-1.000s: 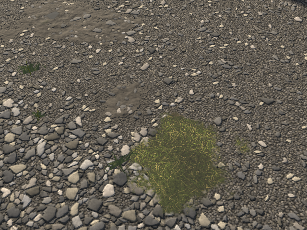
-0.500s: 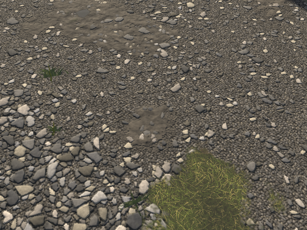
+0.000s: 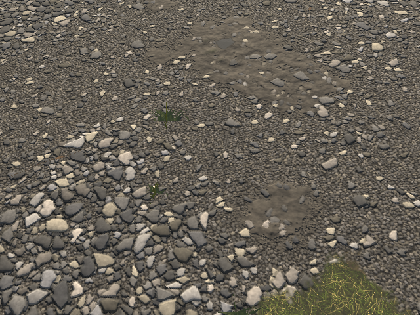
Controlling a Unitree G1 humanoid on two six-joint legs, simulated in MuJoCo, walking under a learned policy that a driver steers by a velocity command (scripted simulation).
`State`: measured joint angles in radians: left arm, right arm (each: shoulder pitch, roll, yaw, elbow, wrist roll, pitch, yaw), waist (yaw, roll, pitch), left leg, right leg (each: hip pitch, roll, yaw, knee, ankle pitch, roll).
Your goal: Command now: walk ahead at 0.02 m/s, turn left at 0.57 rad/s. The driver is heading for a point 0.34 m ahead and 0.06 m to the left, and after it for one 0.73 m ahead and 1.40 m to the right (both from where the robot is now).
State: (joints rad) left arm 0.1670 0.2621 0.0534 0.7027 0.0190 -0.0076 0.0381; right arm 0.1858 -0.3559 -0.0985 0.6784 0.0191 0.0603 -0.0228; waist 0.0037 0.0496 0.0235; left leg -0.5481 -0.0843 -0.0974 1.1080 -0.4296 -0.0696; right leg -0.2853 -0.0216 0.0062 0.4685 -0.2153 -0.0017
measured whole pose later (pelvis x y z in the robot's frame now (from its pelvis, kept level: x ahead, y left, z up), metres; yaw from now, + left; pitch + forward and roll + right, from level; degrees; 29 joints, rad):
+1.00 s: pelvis +0.12 +0.06 +0.01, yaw +20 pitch +2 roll +1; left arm 0.43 0.25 0.04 0.82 -0.01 -0.06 0.00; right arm 0.16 -0.30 -0.06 0.67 0.01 -0.06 0.03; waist 0.08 0.04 0.01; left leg -0.62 0.06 -0.03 0.76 -0.11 -0.02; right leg -0.02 0.01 0.01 0.26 -0.28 -0.02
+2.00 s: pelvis +0.27 +0.12 +0.00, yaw -13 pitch +2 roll +1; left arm 0.17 0.33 0.07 0.57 -0.01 0.05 0.02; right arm 0.08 -0.30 -0.08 0.76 0.01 0.00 0.00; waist 0.02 -0.01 0.04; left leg -0.33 -0.04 -0.08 0.61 -0.33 -0.06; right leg -0.34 0.09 0.19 0.53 -0.22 -0.03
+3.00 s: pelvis +0.28 +0.10 -0.01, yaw -48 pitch +1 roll +0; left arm 0.19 0.33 0.07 0.59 -0.02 0.04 0.02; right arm 0.19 -0.30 -0.07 0.73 -0.01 -0.03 0.00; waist 0.00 -0.04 0.01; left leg -0.25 -0.04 -0.04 0.51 -0.28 0.02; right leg -0.42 0.12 0.18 0.83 -0.45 -0.03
